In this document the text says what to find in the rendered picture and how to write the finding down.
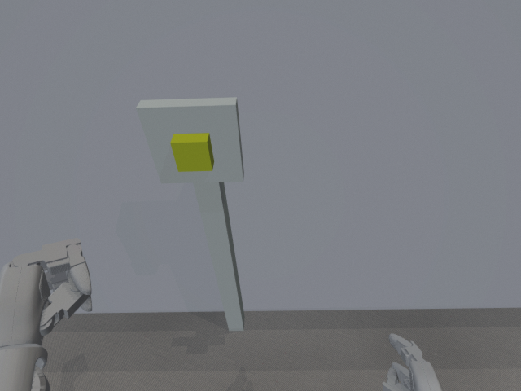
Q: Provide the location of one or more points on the panel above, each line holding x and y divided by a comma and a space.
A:
160, 119

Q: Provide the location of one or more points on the left robot hand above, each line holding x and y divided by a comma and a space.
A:
25, 289

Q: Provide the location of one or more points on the robot left forearm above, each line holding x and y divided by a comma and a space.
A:
21, 368

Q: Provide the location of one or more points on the right robot hand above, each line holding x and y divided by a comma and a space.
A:
421, 375

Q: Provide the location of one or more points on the button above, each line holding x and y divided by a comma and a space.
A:
192, 152

